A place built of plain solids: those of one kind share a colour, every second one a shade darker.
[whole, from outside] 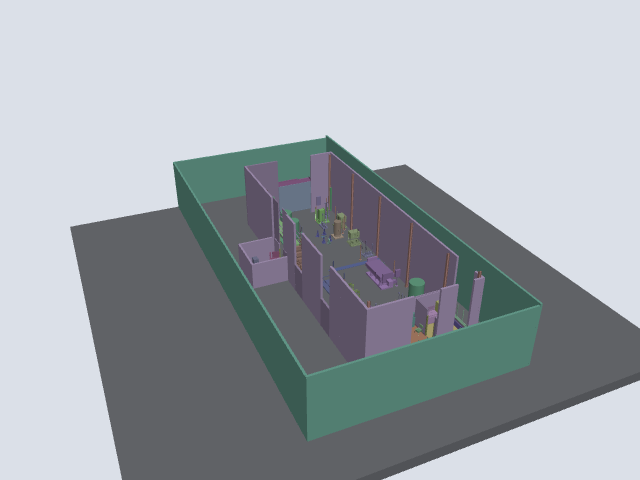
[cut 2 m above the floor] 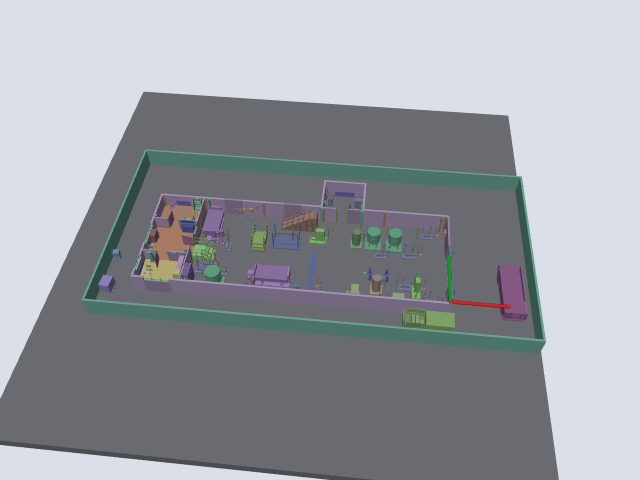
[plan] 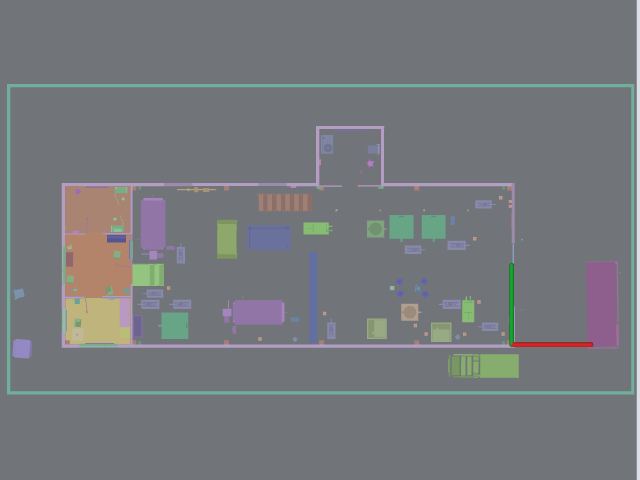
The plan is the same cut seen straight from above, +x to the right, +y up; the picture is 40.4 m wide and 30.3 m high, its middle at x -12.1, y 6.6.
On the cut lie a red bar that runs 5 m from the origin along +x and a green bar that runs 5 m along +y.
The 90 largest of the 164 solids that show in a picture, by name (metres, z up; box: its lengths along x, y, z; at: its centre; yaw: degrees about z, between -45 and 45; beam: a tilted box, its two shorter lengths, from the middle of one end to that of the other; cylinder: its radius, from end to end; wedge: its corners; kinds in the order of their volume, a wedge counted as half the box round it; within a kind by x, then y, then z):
{
 "yard_bound_1": {"box": [0.2, 19.59, 6.02], "at": [-31.76, 6.64, 2.96]},
 "yard_bound_2": {"box": [39.6, 0.2, 6.19], "at": [-12.06, -3.05, 3.05]},
 "yard_bound_3": {"box": [39.6, 0.2, 5.9], "at": [-12.06, 16.34, 2.9]},
 "yard_bound_4": {"box": [0.2, 19.59, 5.9], "at": [7.64, 6.64, 2.9]},
 "wall_1": {"box": [0.2, 0.96, 7.25], "at": [-28.3, 0.28, 3.58]},
 "wall_2": {"box": [0.2, 0.76, 7.25], "at": [-28.3, 2.62, 3.58]},
 "wall_3": {"box": [0.2, 0.81, 7.25], "at": [-28.3, 3.4, 3.58]},
 "wall_4": {"box": [0.2, 2.41, 1.83], "at": [-28.3, 5.0, 0.86]},
 "wall_5": {"box": [0.2, 0.81, 7.25], "at": [-28.3, 6.6, 3.58]},
 "wall_6": {"box": [0.2, 3.2, 7.25], "at": [-28.3, 8.6, 3.58]},
 "wall_7": {"box": [1.11, 0.2, 7.25], "at": [-27.85, -0.1, 3.58]},
 "wall_8": {"box": [1.25, 0.06, 3.43], "at": [-27.57, 2.97, 1.67]},
 "wall_9": {"box": [1.3, 0.06, 3.43], "at": [-27.55, 6.97, 1.67]},
 "wall_10": {"box": [4.4, 0.2, 7.25], "at": [-26.2, 10.1, 3.58]},
 "wall_11": {"box": [2.41, 0.2, 1.63], "at": [-26.1, -0.1, 0.77]},
 "wall_12": {"box": [1.85, 0.06, 3.43], "at": [-24.93, 2.97, 1.67]},
 "wall_13": {"box": [1.85, 0.06, 3.43], "at": [-24.93, 3.03, 1.67]},
 "wall_14": {"box": [0.91, 0.2, 7.25], "at": [-24.45, -0.1, 3.58]},
 "wall_15": {"box": [0.06, 3.0, 3.43], "at": [-24.03, 1.5, 1.67]},
 "wall_16": {"box": [0.06, 3.06, 3.55], "at": [-23.97, 1.53, 1.73]},
 "wall_17": {"box": [0.06, 3.06, 3.55], "at": [-23.97, 8.47, 1.73]},
 "wall_18": {"box": [2.06, 0.2, 7.25], "at": [-22.98, 10.1, 3.58]},
 "wall_19": {"box": [1.81, 0.2, 2.95], "at": [-21.05, 10.1, 1.43]},
 "wall_20": {"box": [4.16, 0.2, 7.25], "at": [-18.07, 10.1, 3.58]},
 "wall_21": {"box": [1.81, 0.2, 2.95], "at": [-15.1, 10.1, 1.43]},
 "wall_22": {"box": [2.06, 0.2, 7.25], "at": [-13.18, 10.1, 3.58]},
 "wall_23": {"box": [0.2, 3.8, 2.75], "at": [-12.25, 11.9, 1.32]},
 "wall_24": {"box": [24.2, 0.2, 7.25], "at": [-11.9, -0.1, 3.58]},
 "wall_25": {"box": [1.47, 0.06, 7.25], "at": [-11.48, 9.97, 3.58]},
 "wall_26": {"box": [4.3, 0.2, 2.75], "at": [-10.2, 13.7, 1.32]},
 "wall_27": {"box": [1.41, 0.06, 2.75], "at": [-8.95, 10.03, 1.32]},
 "wall_28": {"box": [1.47, 0.06, 7.25], "at": [-8.92, 9.97, 3.58]},
 "wall_29": {"box": [0.2, 3.8, 2.75], "at": [-8.15, 11.9, 1.32]},
 "wall_30": {"box": [8.45, 0.2, 7.25], "at": [-4.03, 10.1, 3.58]},
 "wall_31": {"box": [0.2, 2.61, 7.25], "at": [0.1, 1.1, 3.58]},
 "wall_32": {"box": [0.2, 3.81, 7.25], "at": [0.1, 8.3, 3.58]},
 "raised_floor_control_1": {"box": [4.33, 4.13, 0.73], "at": [-26.1, 5.0, 0.32]},
 "buffer_vessel_1": {"box": [1.68, 1.68, 0.17], "at": [-21.26, 1.19, 0.04]},
 "buffer_vessel_2": {"cylinder": 0.7, "from": [-21.26, 1.19, 0.76], "to": [-21.26, 1.19, 2.81]},
 "buffer_vessel_3": {"box": [1.51, 1.51, 0.17], "at": [-6.96, 7.42, 0.04]},
 "buffer_vessel_4": {"cylinder": 0.61, "from": [-6.96, 7.42, 0.74], "to": [-6.96, 7.42, 3.43]},
 "buffer_vessel_5": {"box": [1.51, 1.51, 0.17], "at": [-4.92, 7.42, 0.04]},
 "buffer_vessel_6": {"cylinder": 0.61, "from": [-4.92, 7.42, 0.74], "to": [-4.92, 7.42, 3.43]},
 "raised_floor_mess_1": {"box": [4.33, 3.13, 0.73], "at": [-26.1, 1.5, 0.32]},
 "raised_floor_switch_1": {"box": [4.33, 3.13, 0.73], "at": [-26.1, 8.5, 0.32]},
 "beyond_van_1": {"box": [1.81, 5.29, 0.65], "at": [5.66, 2.57, 0.97], "yaw": 0.8},
 "beyond_van_2": {"box": [0.16, 1.36, 1.0], "at": [6.69, 0.62, 0.79], "yaw": 0.8},
 "beyond_van_3": {"box": [0.08, 3.79, 1.48], "at": [6.69, 3.29, 0.68], "yaw": 0.8},
 "shell_boiler_1": {"box": [1.09, 0.17, 1.09], "at": [-22.63, 6.07, 1.25]},
 "shell_boiler_2": {"box": [1.56, 3.0, 0.36], "at": [-22.63, 7.62, 1.25]},
 "shell_boiler_3": {"box": [1.09, 0.17, 1.09], "at": [-22.63, 9.17, 1.25]},
 "shell_boiler_4": {"box": [0.17, 1.09, 1.09], "at": [-17.53, 2.03, 1.25]},
 "shell_boiler_5": {"box": [3.24, 1.25, 0.2], "at": [-15.98, 2.03, 0.05]},
 "shell_boiler_6": {"box": [3.0, 1.56, 0.36], "at": [-15.98, 2.03, 1.25]},
 "shell_boiler_7": {"box": [0.17, 1.09, 1.09], "at": [-14.43, 2.03, 1.25]},
 "beyond_storage_tank_1": {"box": [0.49, 1.2, 0.31], "at": [-3.54, -1.35, 0.57], "yaw": -0.2},
 "beyond_storage_tank_2": {"box": [0.28, 1.21, 0.81], "at": [-3.05, -1.35, 0.35], "yaw": -0.2},
 "beyond_storage_tank_3": {"box": [2.43, 1.49, 0.88], "at": [-0.77, -1.35, 0.85], "yaw": -0.2},
 "row_1": {"box": [0.48, 1.28, 2.04], "at": [-23.62, 1.15, 1.12]},
 "row_2": {"box": [0.6, 1.4, 2.1], "at": [-23.62, 1.15, 1.15]},
 "condensate_set_1": {"box": [1.24, 1.3, 0.15], "at": [-8.51, 1.0, 0.03]},
 "condensate_set_2": {"box": [1.08, 1.14, 0.2], "at": [-8.51, 1.0, 0.05]},
 "condensate_set_3": {"box": [0.7, 1.06, 0.7], "at": [-8.33, 1.0, 1.05]},
 "condensate_set_4": {"box": [1.06, 0.7, 0.7], "at": [-4.45, 0.59, 1.05]},
 "condensate_set_5": {"box": [1.3, 1.24, 0.15], "at": [-4.45, 0.77, 0.03]},
 "condensate_set_6": {"box": [1.14, 1.08, 0.2], "at": [-4.45, 0.77, 0.05]},
 "raised_floor_steel_1": {"box": [8.6, 1.1, 0.2], "at": [-6.91, 8.97, 3.05]},
 "door_landing_1": {"box": [1.1, 1.4, 0.73], "at": [-23.39, 4.4, 0.32]},
 "door_landing_2": {"box": [0.32, 1.4, 0.56], "at": [-22.7, 4.4, 0.23]},
 "door_landing_3": {"box": [0.32, 1.4, 0.39], "at": [-22.4, 4.4, 0.14]},
 "plate_exchanger_1": {"box": [1.59, 0.76, 0.15], "at": [-12.35, 7.33, 0.03]},
 "plate_exchanger_2": {"box": [0.8, 0.42, 1.36], "at": [-12.12, 7.33, 0.97]},
 "plate_exchanger_3": {"box": [0.76, 1.39, 0.15], "at": [-2.74, 2.1, 0.03]},
 "plate_exchanger_4": {"box": [0.42, 0.6, 1.36], "at": [-2.74, 2.33, 0.97]},
 "beyond_tote_tank_1": {"box": [0.94, 1.18, 1.02], "at": [-30.9, -0.26, 0.63], "yaw": -4.8},
 "stile_1": {"box": [1.25, 0.3, 0.39], "at": [-17.97, 5.84, 0.14]},
 "stile_2": {"box": [1.25, 1.35, 0.56], "at": [-17.97, 6.65, 0.23]},
 "air_vessel_1": {"box": [1.08, 1.08, 0.17], "at": [-6.43, 2.04, 0.04]},
 "air_vessel_2": {"cylinder": 0.4, "from": [-6.43, 2.04, 0.35], "to": [-6.43, 2.04, 1.89]},
 "blowdown_vessel_1": {"box": [1.08, 1.08, 0.17], "at": [-8.59, 7.3, 0.04]},
 "blowdown_vessel_2": {"cylinder": 0.4, "from": [-8.59, 7.3, 0.35], "to": [-8.59, 7.3, 1.89]},
 "roller_shutter_1": {"box": [0.06, 3.86, 3.48], "at": [0.12, 4.4, 2.26]},
 "kitchenette_1": {"box": [0.6, 1.8, 0.68], "at": [-24.43, 2.01, 1.12]},
 "fridge_tall_1": {"box": [0.64, 0.6, 1.9], "at": [-24.43, 0.74, 1.58]},
 "feed_tank_1": {"box": [2.76, 1.56, 0.15], "at": [-15.33, 6.75, 0.03]},
 "cupboard_steel_low_1": {"box": [0.45, 0.92, 1.05], "at": [-27.91, 5.37, 1.16]},
 "pier_1": {"box": [0.34, 0.17, 7.25], "at": [-8.25, 9.91, 3.58]},
 "wall_console_1": {"box": [1.2, 0.4, 0.85], "at": [-24.95, 6.7, 1.05]},
 "spill_kit_1": {"box": [0.62, 0.51, 1.12], "at": [-8.77, 12.31, 0.51]},
 "trench_plates_1": {"box": [0.5, 5.76, 0.08], "at": [-12.52, 2.97, -0.01]}
}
